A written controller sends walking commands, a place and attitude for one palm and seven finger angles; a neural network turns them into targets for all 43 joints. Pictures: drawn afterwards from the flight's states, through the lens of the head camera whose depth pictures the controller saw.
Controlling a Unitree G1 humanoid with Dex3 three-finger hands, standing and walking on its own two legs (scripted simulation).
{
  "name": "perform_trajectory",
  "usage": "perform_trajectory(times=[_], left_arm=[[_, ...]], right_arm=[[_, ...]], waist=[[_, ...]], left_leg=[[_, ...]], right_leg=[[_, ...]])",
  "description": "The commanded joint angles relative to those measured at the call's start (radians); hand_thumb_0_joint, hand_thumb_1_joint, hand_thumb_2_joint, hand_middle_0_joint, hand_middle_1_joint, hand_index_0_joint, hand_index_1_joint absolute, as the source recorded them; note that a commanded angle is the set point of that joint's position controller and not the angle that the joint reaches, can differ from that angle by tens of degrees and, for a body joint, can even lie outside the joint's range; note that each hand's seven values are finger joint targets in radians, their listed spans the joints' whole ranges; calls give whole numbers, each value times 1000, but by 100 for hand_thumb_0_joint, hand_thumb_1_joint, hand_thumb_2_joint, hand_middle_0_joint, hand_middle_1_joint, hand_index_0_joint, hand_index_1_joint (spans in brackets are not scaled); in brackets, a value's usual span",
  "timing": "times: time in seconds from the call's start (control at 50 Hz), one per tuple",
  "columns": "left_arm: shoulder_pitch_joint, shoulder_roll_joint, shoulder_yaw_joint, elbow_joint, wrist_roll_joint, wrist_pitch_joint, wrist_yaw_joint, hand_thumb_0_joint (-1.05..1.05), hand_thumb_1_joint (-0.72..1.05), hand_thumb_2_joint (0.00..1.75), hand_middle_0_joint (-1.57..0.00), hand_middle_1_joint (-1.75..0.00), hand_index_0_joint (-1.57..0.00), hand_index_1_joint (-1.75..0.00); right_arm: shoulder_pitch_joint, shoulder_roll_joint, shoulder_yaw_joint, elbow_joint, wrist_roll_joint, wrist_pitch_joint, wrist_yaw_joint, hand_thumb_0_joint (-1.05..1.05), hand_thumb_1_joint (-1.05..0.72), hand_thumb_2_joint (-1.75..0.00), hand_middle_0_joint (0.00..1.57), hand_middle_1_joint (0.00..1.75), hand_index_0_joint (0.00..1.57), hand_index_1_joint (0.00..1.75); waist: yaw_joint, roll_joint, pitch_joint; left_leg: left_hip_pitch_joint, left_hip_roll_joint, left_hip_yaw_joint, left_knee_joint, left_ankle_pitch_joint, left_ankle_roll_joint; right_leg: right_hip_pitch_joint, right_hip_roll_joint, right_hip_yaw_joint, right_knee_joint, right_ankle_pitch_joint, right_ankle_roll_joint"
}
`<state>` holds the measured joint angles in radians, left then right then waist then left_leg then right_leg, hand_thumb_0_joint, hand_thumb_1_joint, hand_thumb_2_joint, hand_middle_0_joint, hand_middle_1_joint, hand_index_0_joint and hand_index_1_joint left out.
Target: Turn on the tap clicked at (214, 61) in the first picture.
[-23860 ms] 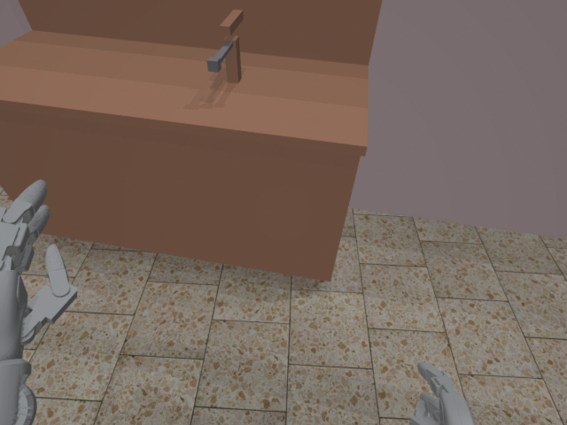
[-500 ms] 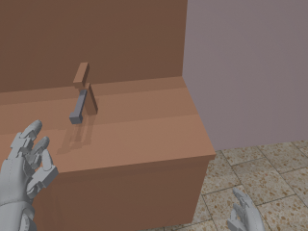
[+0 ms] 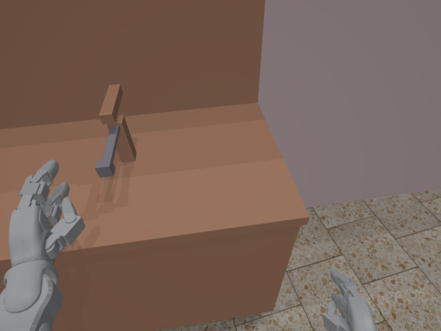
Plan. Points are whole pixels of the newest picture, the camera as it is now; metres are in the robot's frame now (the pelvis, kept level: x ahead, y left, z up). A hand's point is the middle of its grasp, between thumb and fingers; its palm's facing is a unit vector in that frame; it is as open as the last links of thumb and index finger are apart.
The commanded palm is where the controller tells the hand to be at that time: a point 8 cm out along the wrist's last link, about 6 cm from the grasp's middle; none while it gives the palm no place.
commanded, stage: reach beside the lever's end, fingers flat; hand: left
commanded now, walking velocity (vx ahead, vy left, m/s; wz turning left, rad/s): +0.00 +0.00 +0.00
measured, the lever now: (105, 168) +0.38 +0.29 +0.10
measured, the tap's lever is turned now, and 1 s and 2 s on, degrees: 0 0 0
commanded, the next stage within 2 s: push the lever round in 1.64 s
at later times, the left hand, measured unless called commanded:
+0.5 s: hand (77, 204) +0.26 +0.27 +0.13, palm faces +0.48 -0.87 -0.10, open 7.6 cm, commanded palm +0.23 +0.32 +0.13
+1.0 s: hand (72, 186) +0.31 +0.32 +0.12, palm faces +0.51 -0.86 -0.10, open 7.8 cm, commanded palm +0.28 +0.35 +0.11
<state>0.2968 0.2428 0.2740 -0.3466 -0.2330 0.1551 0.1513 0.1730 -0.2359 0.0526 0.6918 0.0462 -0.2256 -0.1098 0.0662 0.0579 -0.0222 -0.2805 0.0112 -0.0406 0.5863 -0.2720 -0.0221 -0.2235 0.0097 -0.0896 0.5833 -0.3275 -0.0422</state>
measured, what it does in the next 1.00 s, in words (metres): stands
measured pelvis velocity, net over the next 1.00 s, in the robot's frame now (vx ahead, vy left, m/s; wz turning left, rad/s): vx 0.00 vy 0.01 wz -0.02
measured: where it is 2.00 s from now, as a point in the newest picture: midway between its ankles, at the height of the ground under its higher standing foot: outside the picture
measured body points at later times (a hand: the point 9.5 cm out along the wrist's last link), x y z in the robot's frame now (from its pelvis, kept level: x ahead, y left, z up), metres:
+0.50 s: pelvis +0.00 +0.00 +0.00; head -0.01 -0.02 +0.45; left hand +0.23 +0.32 +0.14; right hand +0.19 -0.23 -0.08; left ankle +0.03 +0.14 -0.73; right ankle +0.00 -0.09 -0.73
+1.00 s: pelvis +0.00 +0.01 +0.00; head +0.01 -0.01 +0.45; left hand +0.28 +0.36 +0.12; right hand +0.14 -0.25 -0.10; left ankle +0.03 +0.14 -0.73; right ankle +0.00 -0.09 -0.73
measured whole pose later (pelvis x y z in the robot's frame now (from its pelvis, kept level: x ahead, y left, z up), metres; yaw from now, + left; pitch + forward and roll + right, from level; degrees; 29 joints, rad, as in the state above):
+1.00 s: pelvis +0.00 +0.01 +0.00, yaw -1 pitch +2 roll -1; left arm -0.11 0.37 0.46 0.30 -0.21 -0.03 0.04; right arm 0.23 -0.27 0.02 0.72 0.05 -0.17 -0.10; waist 0.01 0.04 -0.03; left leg -0.38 0.02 -0.03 0.62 -0.28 -0.01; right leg -0.32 0.02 -0.08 0.60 -0.32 -0.04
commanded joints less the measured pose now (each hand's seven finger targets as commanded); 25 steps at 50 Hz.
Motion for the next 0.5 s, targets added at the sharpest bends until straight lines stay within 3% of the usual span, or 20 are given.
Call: perform_trajectory(times=[0.0,0.02,0.06,0.1,0.12,0.18,0.22,0.24,0.26,0.3,0.32,0.34,0.38,0.42,0.48], left_arm=[[-167,167,88,-209,15,-86,8,0,90,90,-19,-28,-19,-28],[-148,185,107,-200,20,-86,10,0,90,90,-19,-28,-19,-28],[-140,167,96,-174,16,-88,3,0,90,90,-19,-27,-19,-27],[-186,173,98,-153,10,-87,-1,0,90,90,-19,-27,-19,-27],[-188,205,135,-139,12,-85,2,0,90,90,-19,-26,-19,-26],[-236,183,110,-129,16,-98,2,0,90,90,-19,-26,-19,-26],[-228,210,131,-120,23,-108,3,0,90,90,-18,-25,-18,-25],[-272,175,89,-114,24,-115,1,0,90,90,-18,-25,-18,-25],[-298,183,97,-82,22,-119,0,0,90,90,-18,-25,-18,-25],[-341,205,117,-45,16,-126,-8,0,90,90,-18,-24,-18,-24],[-338,246,157,-26,22,-128,-6,0,90,90,-18,-24,-18,-24],[-348,206,118,-35,23,-134,-12,0,90,90,-18,-24,-18,-24],[-347,213,127,12,19,-131,-18,0,90,90,-18,-23,-18,-23],[-369,266,180,64,18,-128,-23,0,90,90,-18,-22,-18,-22],[-433,270,178,103,13,-138,-35,0,90,90,-17,-22,-17,-22]], right_arm=[[-143,-105,-49,-170,-7,-49,-6,0,-90,-90,20,30,20,30],[-139,-106,-50,-166,-8,-46,-4,0,-90,-90,20,30,20,30],[-137,-106,-50,-168,-6,-38,-2,0,-90,-90,20,30,20,30],[-137,-109,-51,-166,-5,-33,-5,0,-90,-90,20,30,20,30],[-137,-109,-53,-157,-4,-27,-7,0,-90,-90,20,30,20,30],[-142,-108,-54,-161,-5,-27,-7,0,-90,-90,20,30,20,30],[-139,-109,-54,-155,-4,-24,-4,0,-90,-90,20,30,20,30],[-145,-106,-49,-156,-4,-23,-5,0,-90,-90,20,30,20,30],[-139,-111,-51,-150,-4,-25,-6,0,-90,-90,20,30,20,30],[-140,-118,-55,-143,-4,-23,-10,0,-90,-90,20,30,20,30],[-135,-119,-58,-136,-5,-20,-11,0,-90,-90,20,30,20,30],[-143,-113,-57,-145,-4,-20,-9,0,-90,-90,20,30,20,30],[-135,-115,-55,-141,-3,-19,-8,0,-90,-90,20,30,20,30],[-126,-124,-59,-129,-2,-11,-10,0,-90,-90,20,30,20,30],[-128,-124,-58,-135,1,-8,-13,0,-90,-90,20,30,20,30]], waist=[[3,-6,-127],[8,-3,-129],[5,-30,-123],[-5,-45,-107],[1,-19,-98],[-5,-15,-111],[-1,20,-117],[-15,0,-108],[-20,-30,-101],[-22,-31,-110],[-14,-23,-120],[-16,-6,-140],[-15,-14,-130],[-14,-20,-130],[-18,-18,-133]], left_leg=[[89,-33,10,-70,150,41],[90,-31,8,-72,164,39],[81,-29,8,-74,170,37],[78,-31,12,-71,157,42],[76,-30,10,-76,155,40],[87,-31,10,-77,161,38],[84,-31,9,-81,156,35],[88,-31,6,-82,145,37],[83,-30,3,-82,134,39],[75,-35,8,-78,121,42],[77,-33,9,-81,128,41],[87,-34,10,-82,147,39],[77,-34,10,-82,140,39],[63,-35,14,-80,140,42],[54,-37,16,-77,128,44]], right_leg=[[-27,-13,41,-122,191,24],[-20,-11,38,-120,206,21],[-18,-10,35,-115,218,22],[-34,-9,39,-125,210,26],[-32,-7,39,-129,202,22],[-34,-7,39,-123,203,21],[-30,-7,39,-125,193,17],[-44,-7,37,-124,180,20],[-51,-5,38,-127,173,21],[-49,-5,45,-132,164,23],[-37,-4,45,-133,171,20],[-29,-7,43,-123,189,19],[-35,-5,44,-127,189,20],[-27,-4,49,-132,198,20],[-34,-6,53,-131,185,22]])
